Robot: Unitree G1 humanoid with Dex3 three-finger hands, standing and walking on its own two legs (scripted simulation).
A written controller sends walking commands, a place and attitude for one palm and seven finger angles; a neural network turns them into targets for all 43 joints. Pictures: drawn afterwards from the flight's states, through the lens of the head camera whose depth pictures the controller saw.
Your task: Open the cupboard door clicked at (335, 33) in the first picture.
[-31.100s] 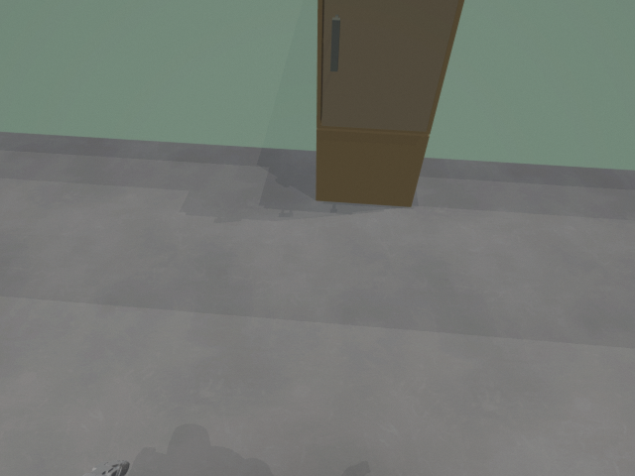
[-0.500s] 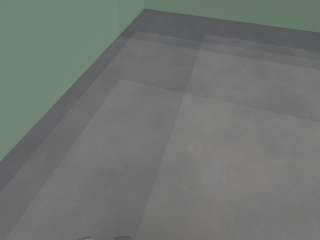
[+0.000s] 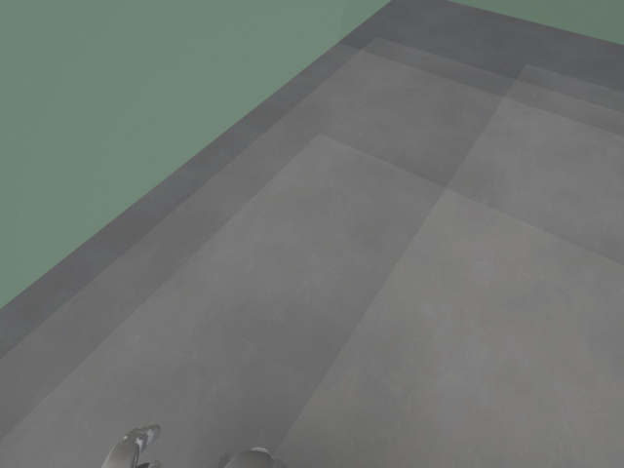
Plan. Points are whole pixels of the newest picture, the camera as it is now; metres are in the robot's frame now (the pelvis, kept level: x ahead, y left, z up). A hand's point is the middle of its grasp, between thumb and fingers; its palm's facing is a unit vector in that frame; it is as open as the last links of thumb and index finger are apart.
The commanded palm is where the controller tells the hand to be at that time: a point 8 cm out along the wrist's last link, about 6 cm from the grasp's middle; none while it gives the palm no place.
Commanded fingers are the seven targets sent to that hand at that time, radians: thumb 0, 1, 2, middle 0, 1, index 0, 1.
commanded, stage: turn to face it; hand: left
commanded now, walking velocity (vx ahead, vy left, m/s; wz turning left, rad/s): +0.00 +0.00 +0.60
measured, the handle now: out of the picture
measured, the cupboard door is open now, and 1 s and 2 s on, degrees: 43 43 43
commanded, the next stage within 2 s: none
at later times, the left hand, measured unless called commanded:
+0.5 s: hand out of the picture +0.04 +0.20 -0.15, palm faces +0.34 -0.90 -0.27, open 7.4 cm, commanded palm none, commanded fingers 0.00 0.90 0.90 -0.20 -0.30 -0.20 -0.30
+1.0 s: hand out of the picture -0.01 +0.17 -0.16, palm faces +0.60 -0.77 -0.23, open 7.4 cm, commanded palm none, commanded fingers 0.00 0.90 0.90 -0.20 -0.30 -0.20 -0.30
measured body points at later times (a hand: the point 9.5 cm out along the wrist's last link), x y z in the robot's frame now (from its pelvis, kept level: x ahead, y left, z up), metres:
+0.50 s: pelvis +0.02 -0.04 +0.01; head +0.08 -0.02 +0.45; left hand +0.02 +0.25 -0.13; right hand +0.20 -0.25 -0.13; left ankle +0.01 +0.11 -0.72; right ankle +0.08 -0.17 -0.70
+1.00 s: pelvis +0.04 -0.06 +0.01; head +0.07 -0.01 +0.45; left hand -0.04 +0.21 -0.14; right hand +0.26 -0.21 -0.12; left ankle -0.02 +0.05 -0.72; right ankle +0.11 -0.18 -0.67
